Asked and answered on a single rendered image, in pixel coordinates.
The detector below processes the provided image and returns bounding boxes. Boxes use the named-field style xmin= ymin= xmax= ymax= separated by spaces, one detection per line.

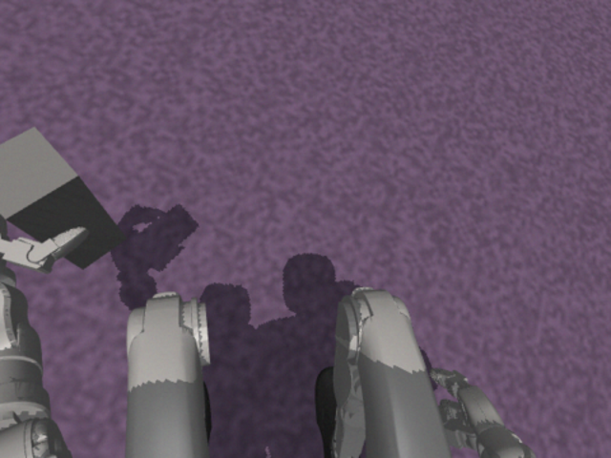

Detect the carton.
xmin=0 ymin=127 xmax=127 ymax=270

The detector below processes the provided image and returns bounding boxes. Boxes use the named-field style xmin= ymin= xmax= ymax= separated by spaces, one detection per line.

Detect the right robot hand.
xmin=430 ymin=368 xmax=506 ymax=451

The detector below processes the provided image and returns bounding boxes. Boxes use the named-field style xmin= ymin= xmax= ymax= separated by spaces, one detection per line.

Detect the left robot arm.
xmin=0 ymin=264 xmax=73 ymax=458

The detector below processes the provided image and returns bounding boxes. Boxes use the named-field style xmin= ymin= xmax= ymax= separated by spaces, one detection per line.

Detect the right robot foot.
xmin=315 ymin=366 xmax=360 ymax=458

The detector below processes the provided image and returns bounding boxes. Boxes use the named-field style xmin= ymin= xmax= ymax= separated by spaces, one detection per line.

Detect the left robot hand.
xmin=0 ymin=214 xmax=90 ymax=274

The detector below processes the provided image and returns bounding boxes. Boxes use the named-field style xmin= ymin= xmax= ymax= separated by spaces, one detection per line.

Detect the right robot arm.
xmin=476 ymin=427 xmax=536 ymax=458

